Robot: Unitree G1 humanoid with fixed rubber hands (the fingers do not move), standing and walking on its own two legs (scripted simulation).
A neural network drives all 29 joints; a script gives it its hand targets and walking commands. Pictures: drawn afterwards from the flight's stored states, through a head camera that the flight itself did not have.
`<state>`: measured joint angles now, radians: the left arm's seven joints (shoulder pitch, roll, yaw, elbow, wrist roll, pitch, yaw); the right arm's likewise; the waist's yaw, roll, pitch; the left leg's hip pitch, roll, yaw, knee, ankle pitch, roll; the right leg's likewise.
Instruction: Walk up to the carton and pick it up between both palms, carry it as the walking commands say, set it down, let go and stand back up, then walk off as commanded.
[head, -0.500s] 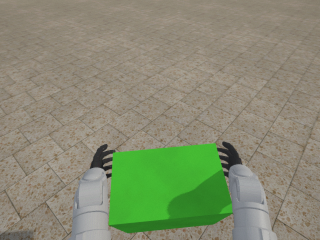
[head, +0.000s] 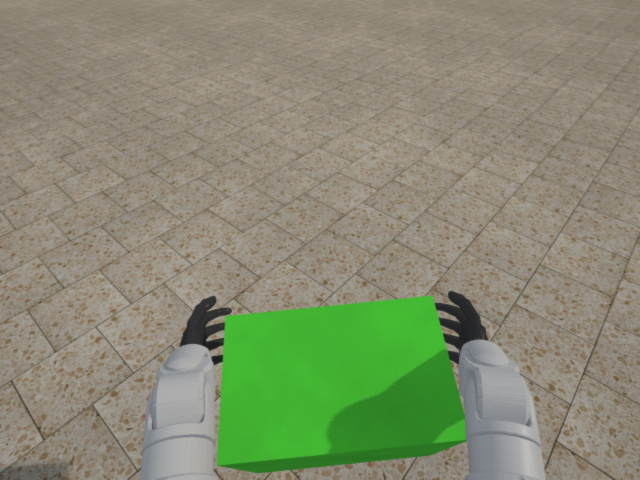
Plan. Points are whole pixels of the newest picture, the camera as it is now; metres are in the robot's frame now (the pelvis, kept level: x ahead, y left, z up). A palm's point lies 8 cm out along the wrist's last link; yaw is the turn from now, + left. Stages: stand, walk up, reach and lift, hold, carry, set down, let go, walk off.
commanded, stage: reach and lift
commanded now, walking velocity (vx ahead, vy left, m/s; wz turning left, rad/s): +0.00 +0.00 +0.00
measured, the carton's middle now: (337, 392) +0.27 -0.01 -0.05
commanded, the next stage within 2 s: hold in 0.14 s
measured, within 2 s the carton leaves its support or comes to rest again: neither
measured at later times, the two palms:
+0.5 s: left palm (196, 359) +0.27 +0.17 +0.04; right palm (475, 353) +0.27 -0.18 +0.05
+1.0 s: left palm (245, 373) +0.25 +0.11 +0.04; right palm (536, 421) +0.20 -0.23 +0.03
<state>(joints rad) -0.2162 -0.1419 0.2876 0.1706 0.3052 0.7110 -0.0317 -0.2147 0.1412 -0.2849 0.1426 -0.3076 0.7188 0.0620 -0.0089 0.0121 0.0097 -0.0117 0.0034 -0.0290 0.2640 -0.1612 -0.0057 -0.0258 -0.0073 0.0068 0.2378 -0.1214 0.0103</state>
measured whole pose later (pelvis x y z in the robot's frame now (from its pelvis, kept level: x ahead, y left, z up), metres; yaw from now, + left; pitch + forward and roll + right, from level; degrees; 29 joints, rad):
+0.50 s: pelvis -0.01 +0.00 +0.00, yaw +0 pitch -6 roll +0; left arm -0.23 -0.14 0.29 0.19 0.32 0.72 -0.05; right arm -0.23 0.14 -0.30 0.16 -0.32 0.72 0.06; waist -0.01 0.01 0.00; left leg -0.02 0.00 -0.03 0.28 -0.16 -0.01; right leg -0.03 -0.01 0.00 0.25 -0.12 0.01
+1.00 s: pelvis -0.07 -0.02 -0.04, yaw -10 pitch +2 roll +1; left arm -0.27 -0.10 0.22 -0.15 0.10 0.98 0.14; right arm -0.22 0.12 -0.18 -0.19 -0.17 0.98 -0.09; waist 0.04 0.02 -0.02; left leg -0.50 0.10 0.08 0.85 -0.41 -0.04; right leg -0.53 0.01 -0.05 0.72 -0.21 -0.05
